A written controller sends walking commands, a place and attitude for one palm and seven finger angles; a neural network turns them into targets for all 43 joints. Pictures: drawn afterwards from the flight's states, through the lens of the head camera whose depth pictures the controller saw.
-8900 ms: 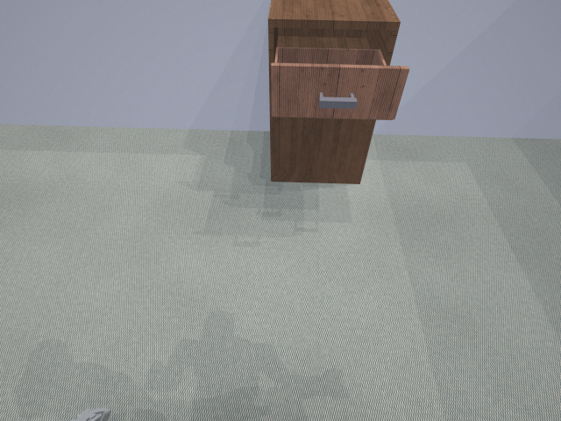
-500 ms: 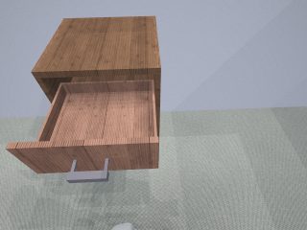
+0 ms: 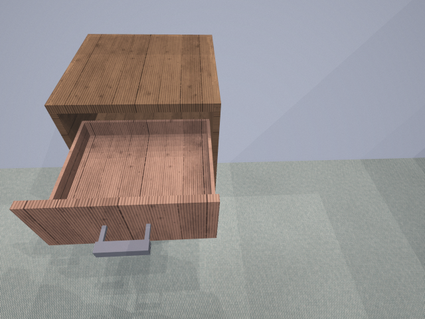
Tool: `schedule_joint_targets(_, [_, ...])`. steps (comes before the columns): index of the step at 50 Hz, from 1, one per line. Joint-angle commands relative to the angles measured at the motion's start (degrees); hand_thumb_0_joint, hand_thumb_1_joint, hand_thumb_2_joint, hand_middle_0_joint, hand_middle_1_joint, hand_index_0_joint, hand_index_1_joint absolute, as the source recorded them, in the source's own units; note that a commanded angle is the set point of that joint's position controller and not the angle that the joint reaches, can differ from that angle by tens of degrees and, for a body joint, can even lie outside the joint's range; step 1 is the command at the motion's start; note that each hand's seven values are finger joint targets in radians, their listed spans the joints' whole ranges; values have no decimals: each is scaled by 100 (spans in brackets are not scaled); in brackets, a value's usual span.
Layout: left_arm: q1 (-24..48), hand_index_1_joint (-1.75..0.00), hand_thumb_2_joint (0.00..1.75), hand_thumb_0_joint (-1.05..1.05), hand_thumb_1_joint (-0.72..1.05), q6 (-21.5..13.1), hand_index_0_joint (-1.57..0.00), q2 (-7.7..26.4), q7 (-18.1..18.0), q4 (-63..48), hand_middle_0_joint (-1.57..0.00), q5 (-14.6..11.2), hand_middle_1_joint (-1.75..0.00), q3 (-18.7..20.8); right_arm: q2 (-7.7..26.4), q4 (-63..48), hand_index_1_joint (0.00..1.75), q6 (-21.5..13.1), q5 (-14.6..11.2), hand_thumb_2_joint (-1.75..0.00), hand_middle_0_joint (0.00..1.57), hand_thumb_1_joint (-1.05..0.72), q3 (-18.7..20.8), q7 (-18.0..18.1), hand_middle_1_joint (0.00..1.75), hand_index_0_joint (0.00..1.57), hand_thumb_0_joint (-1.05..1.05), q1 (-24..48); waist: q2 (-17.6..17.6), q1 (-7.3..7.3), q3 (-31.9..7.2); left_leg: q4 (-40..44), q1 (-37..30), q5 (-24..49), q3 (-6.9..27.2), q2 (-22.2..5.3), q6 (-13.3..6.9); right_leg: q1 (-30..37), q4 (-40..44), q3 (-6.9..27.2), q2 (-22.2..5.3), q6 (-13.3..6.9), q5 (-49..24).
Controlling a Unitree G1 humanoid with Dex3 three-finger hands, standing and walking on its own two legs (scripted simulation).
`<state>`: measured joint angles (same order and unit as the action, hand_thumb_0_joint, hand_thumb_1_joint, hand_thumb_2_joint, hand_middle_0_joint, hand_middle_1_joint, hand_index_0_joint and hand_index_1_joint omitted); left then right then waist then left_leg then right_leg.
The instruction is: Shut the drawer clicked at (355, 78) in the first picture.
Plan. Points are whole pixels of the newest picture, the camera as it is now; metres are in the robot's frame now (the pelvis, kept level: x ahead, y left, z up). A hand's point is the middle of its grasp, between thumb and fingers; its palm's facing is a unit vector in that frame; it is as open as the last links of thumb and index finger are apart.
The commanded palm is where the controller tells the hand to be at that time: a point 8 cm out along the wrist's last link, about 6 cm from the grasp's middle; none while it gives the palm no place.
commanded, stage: look again from close up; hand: left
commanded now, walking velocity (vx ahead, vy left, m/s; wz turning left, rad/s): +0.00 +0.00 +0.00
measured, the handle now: (124, 238) +0.30 +0.22 -0.09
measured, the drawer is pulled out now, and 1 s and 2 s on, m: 0.30 0.28 0.28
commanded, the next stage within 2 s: raise the hand and make a fist in 0.44 s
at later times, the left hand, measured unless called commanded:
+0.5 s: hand out of the picture +0.02 +0.15 -0.17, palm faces +0.00 -0.99 -0.13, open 7.4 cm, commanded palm none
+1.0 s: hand (147, 301) +0.16 +0.13 -0.03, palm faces +0.13 -0.99 -0.01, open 5.9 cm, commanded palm +0.12 +0.20 -0.04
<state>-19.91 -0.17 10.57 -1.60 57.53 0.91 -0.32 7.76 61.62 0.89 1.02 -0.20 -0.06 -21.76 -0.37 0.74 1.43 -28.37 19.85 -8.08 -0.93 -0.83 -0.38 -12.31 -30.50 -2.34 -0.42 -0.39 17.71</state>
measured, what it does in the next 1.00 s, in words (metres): lowers itself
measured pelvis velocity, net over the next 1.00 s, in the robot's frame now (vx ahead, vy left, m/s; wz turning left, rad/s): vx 0.00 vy -0.02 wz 0.02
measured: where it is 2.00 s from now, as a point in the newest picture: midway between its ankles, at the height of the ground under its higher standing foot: outside the picture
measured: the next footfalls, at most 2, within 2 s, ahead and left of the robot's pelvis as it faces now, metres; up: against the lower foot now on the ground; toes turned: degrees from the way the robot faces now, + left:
none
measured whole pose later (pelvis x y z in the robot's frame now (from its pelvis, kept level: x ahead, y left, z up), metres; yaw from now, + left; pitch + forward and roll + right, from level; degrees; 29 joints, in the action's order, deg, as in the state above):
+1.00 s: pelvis +0.00 -0.02 -0.10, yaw +1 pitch +13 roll +0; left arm -35.8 -34.5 5.5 6.2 -5.7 -7.9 -1.2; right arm 12.3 30.2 -11.0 0.4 3.7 1.1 -3.6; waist -0.5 -3.6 -9.8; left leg -67.9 55.8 -25.2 2.1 -1.8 2.2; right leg -46.3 -70.3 -4.7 0.0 -2.9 37.1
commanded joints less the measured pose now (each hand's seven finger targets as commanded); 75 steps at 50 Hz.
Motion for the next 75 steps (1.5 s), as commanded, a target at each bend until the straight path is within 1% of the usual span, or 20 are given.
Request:
schedule_joint_targets(1, [-401,-30,90,0,90,-101,-20,379,-45,-34,-20,-1,-30,76,593,-186,30,-198,-26,-90,20,-90,119,68,30,20,0,-49,159,-98,321,823,-207,-1409,729,-435,-198,-560,944,598,-388,-272,632])
schedule_joint_targets(11, [-563,-30,90,0,90,-178,-20,192,-78,331,-20,-6,-30,-6,529,115,30,-298,-84,-90,20,-90,67,123,30,20,0,73,97,-83,166,576,-840,114,523,-540,-250,-307,910,554,-460,-189,-622])
schedule_joint_targets(26, [-405,-30,90,0,90,-158,-20,223,-80,362,-20,-3,-30,5,581,140,30,-288,-76,-90,20,-90,43,145,30,20,0,327,96,-98,314,664,-1005,400,454,-517,-228,-124,1097,538,-513,-156,-873])
schedule_joint_targets(27, [-686,-30,90,0,90,-279,-20,414,-270,521,-20,91,-30,58,729,-324,30,-301,-90,-90,20,-90,79,122,30,20,0,1009,17,-293,501,-647,-549,580,213,-447,-6,-272,1330,1039,-807,-6,-2783])
schedule_joint_targets(28, [3377,-32,90,0,90,-1457,-22,1304,-291,-8827,-22,-1169,-32,218,1711,-2383,30,-1107,-318,-90,20,-90,234,343,30,20,0,730,1310,573,-2437,176,-2399,888,12,116,-183,139,512,251,-288,-116,-2301])
schedule_joint_targets(29, [1089,-34,90,0,90,-1224,-24,1010,-665,-7334,-24,-691,-34,489,1157,-1953,30,-1644,-244,-90,20,-90,95,536,30,20,0,1100,1734,-137,-2464,314,-2668,1322,12,-186,-144,-2,14,-31,0,-247,-1216])
schedule_joint_targets(30, [-648,-37,90,0,90,-370,-26,-120,-914,-6153,-26,-693,-37,-294,983,-1943,30,-1830,-373,-90,20,-90,198,506,30,20,0,1058,1359,96,-1511,381,-1717,874,213,-201,-92,-606,-106,-326,43,-107,-443])
schedule_joint_targets(31, [-664,-39,90,0,90,-177,-28,-898,-811,-6054,-28,-808,-39,-843,1043,-1899,30,-1913,-424,-90,20,-90,161,438,30,20,0,833,830,162,-730,203,-1137,305,220,-168,-100,-812,-29,-390,9,-91,-448])
schedule_joint_targets(32, [-345,-41,90,0,90,-431,-30,-778,-743,-6564,-30,-860,-41,-957,1207,-2206,30,-1987,-383,-90,20,-90,213,446,30,20,0,977,330,299,-204,-32,-636,-258,315,-113,-129,-1199,71,-419,11,-23,-342])
schedule_joint_targets(34, [-875,-45,90,0,90,-973,-34,-823,-588,-5950,-34,-752,-45,-840,1316,-2472,30,-2065,-160,-90,20,-90,353,418,30,20,0,1033,-1077,418,-173,-689,49,-607,386,-7,-163,-2065,-201,-482,103,37,149])
schedule_joint_targets(36, [-2091,-50,90,0,90,-1657,-38,-962,-152,-5401,-38,-852,-50,-614,1221,-2809,30,-2052,-109,-90,20,-90,476,259,30,20,0,1355,-1418,-67,-572,-1278,741,-469,270,8,-26,-2424,-843,-518,142,-8,220])
schedule_joint_targets(38, [-1566,-54,90,0,90,-2373,-42,-706,111,-6687,-42,-977,-54,-539,1253,-3321,30,-2076,-52,-90,20,-90,509,227,30,20,0,1576,-1010,-222,-1390,-1764,1155,-620,199,48,-49,-2590,-1472,-300,109,-48,395])
schedule_joint_targets(40, [-1653,-58,90,0,90,-2927,-46,-49,165,-7322,-46,-984,-58,87,1199,-3394,30,-2029,-44,-90,20,-90,553,237,30,20,0,1517,-34,-306,-1760,-2154,1192,-542,108,21,-28,-2835,-1840,-141,115,-123,377])
schedule_joint_targets(41, [-1714,-60,90,0,90,-3173,-48,-71,223,-7598,-48,-990,-60,123,1136,-3505,30,-1956,-30,-90,20,-90,542,210,30,20,0,1530,378,-291,-1917,-2311,1215,-459,118,35,-23,-3009,-2056,-166,113,-162,352])
schedule_joint_targets(45, [-1774,-69,90,0,90,-4122,-56,241,499,-7228,-56,-767,-69,574,944,-3516,30,-1599,5,-90,20,-90,618,123,30,20,0,1704,238,-296,-1565,-3129,2322,-630,199,-1,-61,-3807,-2709,16,145,-213,254])
schedule_joint_targets(47, [-2156,-73,90,0,90,-3920,-60,3,722,-7056,-60,-897,-73,433,953,-3876,30,-1431,-57,-90,20,-90,578,116,30,20,0,1845,177,-300,-1642,-3252,2563,-895,129,41,-105,-3576,-2641,244,78,-188,259])
schedule_joint_targets(53, [-1831,-86,90,0,90,-2864,-72,330,1272,-8197,-72,-1490,-86,691,913,-4308,30,-1105,-256,-90,20,-90,457,406,30,20,0,1612,17,-119,-2117,-3457,2506,-896,179,19,-197,-2858,-2139,743,-54,106,-194])
schedule_joint_targets(57, [-1523,-95,90,0,90,-2850,-80,290,1346,-8012,-80,-1625,-95,717,889,-4087,30,-1228,-229,-90,20,-90,394,522,30,20,0,1531,-199,50,-1649,-3479,2716,-1067,323,-49,-193,-3198,-2042,616,-9,157,132])
schedule_joint_targets(65, [-2358,-112,90,0,90,-2794,-96,417,1335,-7672,-96,-1690,-112,1025,889,-3987,30,-1409,-291,-90,20,-90,441,517,30,20,0,1652,-102,-229,-1708,-3173,2629,-1177,326,-2,-180,-3031,-1919,540,-46,113,758])
schedule_joint_targets(75, [-2748,-134,90,0,90,-3022,-116,206,786,-8370,-116,-1402,-134,460,975,-4178,30,-1418,-281,-90,20,-90,490,417,30,20,0,1530,111,-195,-1540,-2782,2316,-1369,299,-18,-217,-3366,-2084,50,132,-59,1279])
